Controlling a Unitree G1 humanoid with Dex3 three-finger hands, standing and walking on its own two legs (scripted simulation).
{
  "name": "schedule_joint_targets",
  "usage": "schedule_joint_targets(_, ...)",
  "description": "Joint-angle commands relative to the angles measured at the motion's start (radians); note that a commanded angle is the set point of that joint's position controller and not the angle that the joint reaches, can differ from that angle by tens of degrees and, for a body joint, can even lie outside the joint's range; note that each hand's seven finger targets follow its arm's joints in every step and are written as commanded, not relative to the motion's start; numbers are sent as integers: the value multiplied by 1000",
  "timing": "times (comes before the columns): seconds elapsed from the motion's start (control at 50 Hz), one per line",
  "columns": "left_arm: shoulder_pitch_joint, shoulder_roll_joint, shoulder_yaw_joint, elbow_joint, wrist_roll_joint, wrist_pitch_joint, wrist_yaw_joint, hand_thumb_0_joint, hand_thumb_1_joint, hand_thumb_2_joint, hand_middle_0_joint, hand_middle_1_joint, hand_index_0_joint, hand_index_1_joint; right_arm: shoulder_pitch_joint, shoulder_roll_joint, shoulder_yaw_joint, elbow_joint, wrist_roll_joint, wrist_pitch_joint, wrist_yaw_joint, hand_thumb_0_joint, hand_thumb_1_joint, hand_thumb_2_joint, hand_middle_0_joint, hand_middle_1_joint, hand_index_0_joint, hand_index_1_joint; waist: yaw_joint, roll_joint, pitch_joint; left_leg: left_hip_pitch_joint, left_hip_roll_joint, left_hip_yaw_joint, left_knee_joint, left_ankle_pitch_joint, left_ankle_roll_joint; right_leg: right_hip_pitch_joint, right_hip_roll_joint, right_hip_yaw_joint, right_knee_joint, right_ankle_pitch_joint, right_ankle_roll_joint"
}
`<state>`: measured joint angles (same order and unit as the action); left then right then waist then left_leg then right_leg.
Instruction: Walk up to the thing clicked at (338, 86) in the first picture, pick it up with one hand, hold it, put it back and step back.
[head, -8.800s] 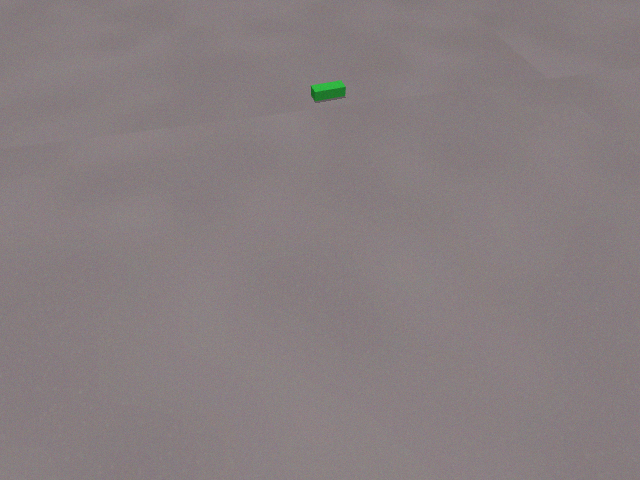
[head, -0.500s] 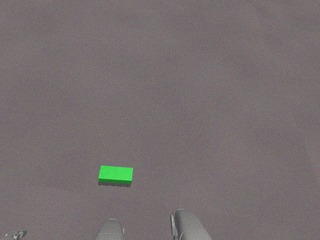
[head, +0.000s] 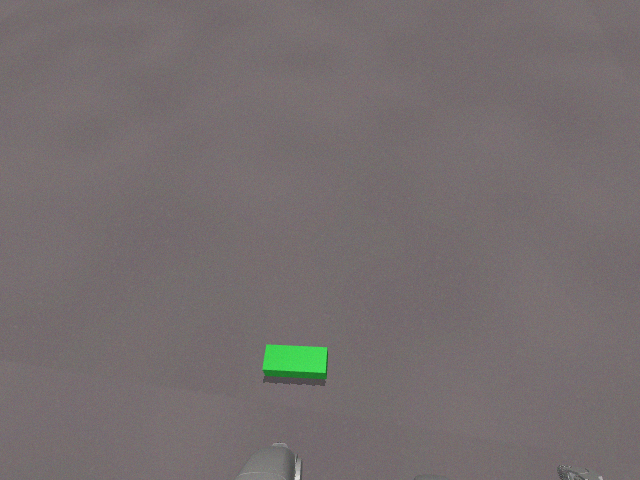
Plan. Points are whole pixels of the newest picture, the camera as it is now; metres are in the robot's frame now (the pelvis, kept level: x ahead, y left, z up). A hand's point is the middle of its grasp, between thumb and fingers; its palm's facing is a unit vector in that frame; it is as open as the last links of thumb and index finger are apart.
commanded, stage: walk up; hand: left
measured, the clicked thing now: (296, 361) +0.51 +0.15 -0.71
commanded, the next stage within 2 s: none
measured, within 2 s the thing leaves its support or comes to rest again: neither
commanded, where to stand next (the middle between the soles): +0.06 -0.04 m, yaw -2 degrees
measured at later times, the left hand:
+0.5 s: hand out of the picture +0.09 +0.25 -0.17, palm faces -0.17 -0.94 -0.30, open 7.4 cm
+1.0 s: hand out of the picture +0.02 +0.32 -0.12, palm faces -0.03 -0.87 -0.49, open 7.4 cm
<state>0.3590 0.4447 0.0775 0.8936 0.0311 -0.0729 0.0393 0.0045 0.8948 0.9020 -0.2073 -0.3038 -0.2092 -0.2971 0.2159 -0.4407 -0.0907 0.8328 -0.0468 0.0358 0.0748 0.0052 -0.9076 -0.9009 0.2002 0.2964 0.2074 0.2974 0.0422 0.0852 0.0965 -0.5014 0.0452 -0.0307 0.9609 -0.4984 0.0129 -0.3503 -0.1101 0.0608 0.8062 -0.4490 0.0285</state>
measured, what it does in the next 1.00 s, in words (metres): steps on the spot: left foot, then right foot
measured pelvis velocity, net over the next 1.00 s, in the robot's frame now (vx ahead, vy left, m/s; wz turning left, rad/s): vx -0.04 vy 0.01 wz -0.05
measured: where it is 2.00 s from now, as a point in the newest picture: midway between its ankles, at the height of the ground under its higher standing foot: outside the picture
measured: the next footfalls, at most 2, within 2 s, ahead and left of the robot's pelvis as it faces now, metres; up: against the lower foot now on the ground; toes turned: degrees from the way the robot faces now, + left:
left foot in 0.02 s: +0.09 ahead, +0.15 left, +0.00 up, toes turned +0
right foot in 0.56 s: -0.05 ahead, -0.19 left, +0.00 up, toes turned -7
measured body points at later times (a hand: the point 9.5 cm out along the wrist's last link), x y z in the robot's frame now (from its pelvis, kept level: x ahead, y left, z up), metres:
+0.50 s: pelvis -0.06 +0.00 -0.01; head +0.01 +0.05 +0.43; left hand +0.10 +0.30 -0.15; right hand -0.03 -0.38 -0.05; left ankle +0.05 +0.15 -0.70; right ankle -0.07 -0.18 -0.65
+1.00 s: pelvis -0.04 +0.01 +0.00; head -0.01 +0.00 +0.45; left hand +0.02 +0.37 -0.09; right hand -0.01 -0.31 -0.12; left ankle +0.05 +0.12 -0.70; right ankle -0.08 -0.17 -0.68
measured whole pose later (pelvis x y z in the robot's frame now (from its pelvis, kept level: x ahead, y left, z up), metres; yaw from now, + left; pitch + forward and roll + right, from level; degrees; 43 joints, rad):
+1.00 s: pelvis -0.04 +0.01 +0.00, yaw -3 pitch -3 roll +0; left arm 0.28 0.46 0.08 0.93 0.01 0.00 0.01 0.01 0.90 0.90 -0.20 -0.30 -0.20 -0.30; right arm 0.31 -0.40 -0.07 0.92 -0.02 -0.04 0.03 0.00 -0.91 -0.90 0.20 0.30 0.21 0.30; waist 0.02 0.02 0.11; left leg -0.43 -0.03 0.00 0.78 -0.30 0.02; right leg -0.32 -0.12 0.05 0.95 -0.53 -0.01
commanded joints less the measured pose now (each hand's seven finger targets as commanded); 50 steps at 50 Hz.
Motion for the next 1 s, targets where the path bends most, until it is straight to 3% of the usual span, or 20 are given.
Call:
schedule_joint_targets(0.0, -136, 150, 22, -105, -5, 28, -13, 0, 900, 900, -200, -300, -200, -300, 254, -188, -80, 43, 48, -89, -62, 0, -900, -900, 200, 300, 200, 300, -146, -194, -123, 473, -83, 107, -368, 253, -23, -235, 29, 8, 132, 215, -162)
schedule_joint_targets(0.02, -93, 74, -2, -116, -19, 41, -13, 0, 900, 900, -200, -300, -200, -300, 312, -277, -90, 44, 31, -106, -82, 0, -900, -900, 200, 300, 200, 300, -161, 1, -144, 497, 145, -291, -486, 202, 36, -368, 117, 21, 360, 56, -96)
schedule_joint_targets(0.04, -125, 139, 7, -111, -20, 60, 2, 0, 900, 900, -200, -300, -200, -300, 229, -381, -94, -4, 46, -111, -94, 0, -900, -900, 200, 300, 200, 300, -135, 5, -136, 330, 421, -718, -604, 178, 192, -377, 112, 93, 366, -142, -73)
schedule_joint_targets(0.06, -201, 207, 21, -115, -30, 77, 17, 0, 900, 900, -200, -300, -200, -300, 95, -385, -91, -23, 57, -85, -106, 0, -900, -900, 200, 300, 200, 300, -109, -72, -5, 184, 452, -641, -540, 567, 284, -366, 127, 138, 510, -186, -59)
schedule_joint_targets(0.1, -107, 186, 38, -93, -32, 109, 12, 0, 900, 900, -200, -300, -200, -300, 66, -291, -61, -25, 51, -90, -145, 0, -900, -900, 200, 300, 200, 300, -36, -150, -33, 318, 332, -353, -361, 1071, 229, -379, 121, 185, 607, -131, -51)
schedule_joint_targets(0.12, -80, 201, 48, -95, -26, 122, 4, 0, 900, 900, -200, -300, -200, -300, 98, -302, -67, -14, 56, -92, -166, 0, -900, -900, 200, 300, 200, 300, -36, -116, -55, 313, 327, -311, -354, 1061, 211, -360, 109, 180, 596, -104, -41)
schedule_joint_targets(0.2, -37, 211, 67, -127, -2, 156, -40, 0, 900, 900, -200, -300, -200, -300, 55, -289, -69, -25, 51, -98, -192, 0, -900, -900, 200, 300, 200, 300, -10, -10, -101, 273, 282, -214, -391, 727, 200, -342, 142, 193, 654, 32, -24)
schedule_joint_targets(0.36, -170, 216, 83, -210, 15, 163, -75, 0, 900, 900, -200, -300, -200, -300, 135, -315, -78, -35, 34, -122, -202, 0, -900, -900, 200, 300, 200, 300, -49, 55, -149, 356, 299, -222, -370, 620, 244, -406, 111, 172, 611, 13, -9)
schedule_joint_targets(0.46, -104, 193, 81, -138, -4, 150, -104, 0, 900, 900, -200, -300, -200, -300, 19, -369, -75, -76, -1, -106, -160, 0, -900, -900, 200, 300, 200, 300, -31, 253, -163, 91, 241, -192, -507, -214, 207, -83, 59, -42, 206, -149, -31)
schedule_joint_targets(0.5, 32, 178, 99, -62, -9, 140, -103, 0, 900, 900, -200, -300, -200, -300, -13, -365, -63, -74, -10, -81, -142, 0, -900, -900, 200, 300, 200, 300, 41, 176, -149, -115, 186, -90, -426, -261, 149, 197, 103, -115, -64, -104, -63)
schedule_joint_targets(0.54, 125, 240, 124, -26, 24, 121, -83, 0, 900, 900, -200, -300, -200, -300, 64, -184, -5, -52, -10, -62, -141, 0, -900, -900, 200, 300, 200, 300, 99, -297, -86, -406, -10, 125, 141, -258, 53, 301, 21, 144, -324, -353, -117)
schedule_joint_targets(0.56, -7, 332, 128, -109, 31, 107, -68, 0, 900, 900, -200, -300, -200, -300, -12, -154, 7, -90, 14, -72, -153, 0, -900, -900, 200, 300, 200, 300, 101, -388, 19, -483, -91, -40, 252, -153, -3, 22, -228, 671, -591, -678, -225)
schedule_joint_targets(0.58, -132, 368, 126, -130, 15, 92, -56, 0, 900, 900, -200, -300, -200, -300, -102, -252, -25, -87, 23, -79, -156, 0, -900, -900, 200, 300, 200, 300, 64, -215, 119, -415, -17, -179, 271, -28, -1, -85, -301, 776, -693, -779, -285)
schedule_joint_targets(0.68, -161, 273, 106, -79, 3, 20, -35, 0, 900, 900, -200, -300, -200, -300, 143, -246, -39, 39, 20, -76, -89, 0, -900, -900, 200, 300, 200, 300, -36, -191, 39, -220, -21, -108, 199, 159, -6, 41, -172, 335, -475, -364, -225)
schedule_joint_targets(0.88, -172, 212, 50, -77, -11, 16, -31, 0, 900, 900, -200, -300, -200, -300, 156, -182, -48, 37, 27, -76, -45, 0, -900, -900, 200, 300, 200, 300, -67, -260, -32, 295, -60, 81, -333, 223, 7, -79, -127, -2, -215, 176, -169)
schedule_joint_targets(0.9, -114, 154, 28, -65, -10, 34, -35, 0, 900, 900, -200, -300, -200, -300, 196, -187, -55, 60, 29, -90, -57, 0, -900, -900, 200, 300, 200, 300, -78, -144, -62, 393, -96, 54, -391, 208, 11, -122, -82, -45, -22, 198, -145)
schedule_joint_targets(0.92, -64, 84, 4, -67, -23, 42, -38, 0, 900, 900, -200, -300, -200, -300, 224, -239, -65, 52, 21, -103, -70, 0, -900, -900, 200, 300, 200, 300, -77, 22, -97, 441, 29, -194, -487, 157, 52, -191, -20, -95, 190, 136, -88)
schedule_joint_targets(0.94, -78, 119, 12, -74, -36, 47, -28, 0, 900, 900, -200, -300, -200, -300, 244, -360, -77, 29, 34, -109, -76, 0, -900, -900, 200, 300, 200, 300, -96, 146, -120, 390, 290, -688, -627, 80, 216, -298, 114, -91, 279, -137, -67)
schedule_joint_targets(0.96, -133, 208, 31, -58, -23, 53, -15, 0, 900, 900, -200, -300, -200, -300, 230, -384, -89, 27, 43, -107, -78, 0, -900, -900, 200, 300, 200, 300, -97, -8, -84, 286, 344, -808, -665, -40, 301, -267, 62, 29, 340, -184, -74)
schedule_joint_targets(0.98, -145, 222, 31, -50, -23, 59, -17, 0, 900, 900, -200, -300, -200, -300, 176, -326, -72, 12, 46, -113, -88, 0, -900, -900, 200, 300, 200, 300, -73, -135, -52, 282, 291, -633, -620, 39, 263, -274, 34, 54, 368, -129, -72)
